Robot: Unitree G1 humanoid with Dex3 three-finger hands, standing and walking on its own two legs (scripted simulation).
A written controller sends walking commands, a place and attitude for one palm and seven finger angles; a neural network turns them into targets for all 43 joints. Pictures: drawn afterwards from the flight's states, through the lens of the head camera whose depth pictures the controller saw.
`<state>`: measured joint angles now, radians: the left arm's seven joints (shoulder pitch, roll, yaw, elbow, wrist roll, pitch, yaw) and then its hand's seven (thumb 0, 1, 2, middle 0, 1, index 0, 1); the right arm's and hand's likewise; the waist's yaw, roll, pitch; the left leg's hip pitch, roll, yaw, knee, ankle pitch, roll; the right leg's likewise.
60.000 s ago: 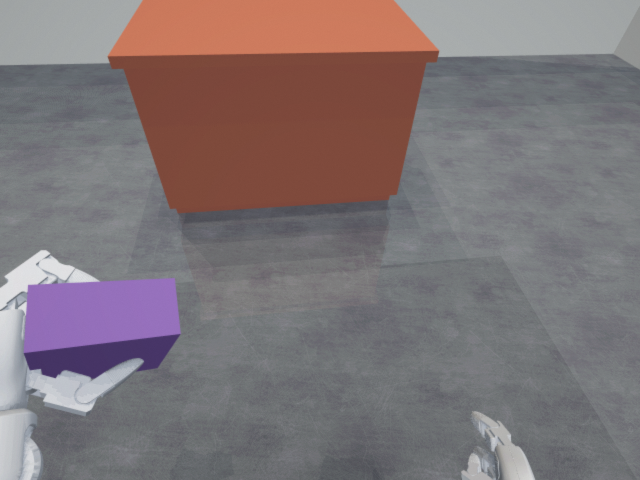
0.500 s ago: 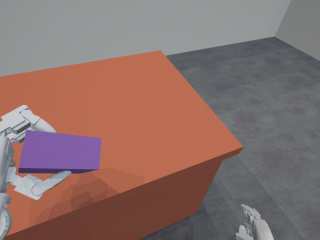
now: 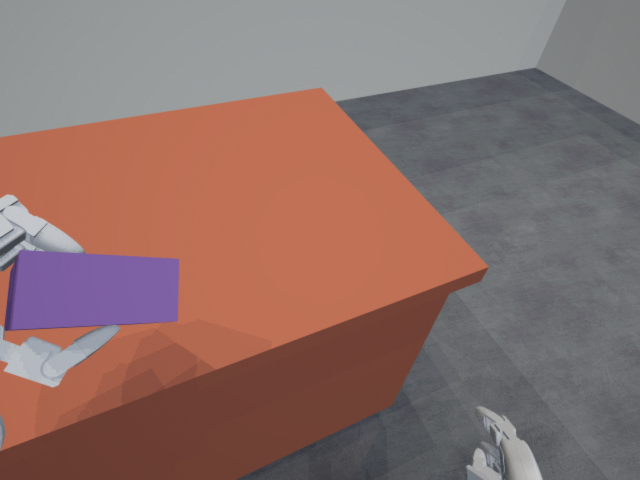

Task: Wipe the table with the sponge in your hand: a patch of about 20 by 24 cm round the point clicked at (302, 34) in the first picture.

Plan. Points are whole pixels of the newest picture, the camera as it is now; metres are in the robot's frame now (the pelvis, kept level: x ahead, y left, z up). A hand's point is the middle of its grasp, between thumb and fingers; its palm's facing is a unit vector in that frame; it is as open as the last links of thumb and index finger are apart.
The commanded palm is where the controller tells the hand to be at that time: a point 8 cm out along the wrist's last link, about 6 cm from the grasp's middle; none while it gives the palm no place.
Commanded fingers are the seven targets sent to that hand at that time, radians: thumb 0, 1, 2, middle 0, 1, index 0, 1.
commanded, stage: step back with the hand held close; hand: left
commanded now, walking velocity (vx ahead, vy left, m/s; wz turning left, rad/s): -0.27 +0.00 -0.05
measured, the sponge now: (111, 295) +0.24 +0.22 +0.18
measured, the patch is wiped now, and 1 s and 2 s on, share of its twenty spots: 1.00 1.00 1.00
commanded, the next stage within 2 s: stop stepping back and stand still in 0.76 s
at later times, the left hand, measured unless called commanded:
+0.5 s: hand out of the picture +0.15 +0.26 +0.22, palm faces +0.45 -0.85 -0.26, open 9.8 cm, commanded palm +0.08 +0.29 +0.22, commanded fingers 0.00 0.10 1.30 -1.20 -1.60 -1.20 -1.60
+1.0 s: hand out of the picture +0.00 +0.23 +0.20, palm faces +0.25 -0.90 -0.35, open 9.8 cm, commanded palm -0.05 +0.29 +0.22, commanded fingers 0.00 0.10 1.30 -1.20 -1.60 -1.20 -1.60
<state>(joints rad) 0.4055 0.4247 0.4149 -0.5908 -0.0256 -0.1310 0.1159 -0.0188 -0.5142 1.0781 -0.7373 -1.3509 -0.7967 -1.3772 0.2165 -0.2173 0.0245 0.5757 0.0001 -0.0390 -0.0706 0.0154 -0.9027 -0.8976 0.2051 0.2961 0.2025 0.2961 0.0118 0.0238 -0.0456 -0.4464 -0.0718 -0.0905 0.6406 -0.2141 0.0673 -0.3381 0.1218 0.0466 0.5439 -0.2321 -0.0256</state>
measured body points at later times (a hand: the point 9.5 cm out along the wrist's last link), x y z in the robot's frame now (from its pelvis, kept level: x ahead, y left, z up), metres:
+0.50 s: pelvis -0.08 +0.01 +0.00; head -0.07 +0.06 +0.45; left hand +0.12 +0.31 +0.23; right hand +0.10 -0.19 -0.06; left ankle +0.07 +0.07 -0.73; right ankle -0.14 -0.15 -0.68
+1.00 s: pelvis -0.24 +0.02 +0.00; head -0.23 +0.08 +0.44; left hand -0.02 +0.28 +0.22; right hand -0.11 -0.23 -0.06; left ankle -0.11 +0.11 -0.72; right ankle -0.22 -0.12 -0.67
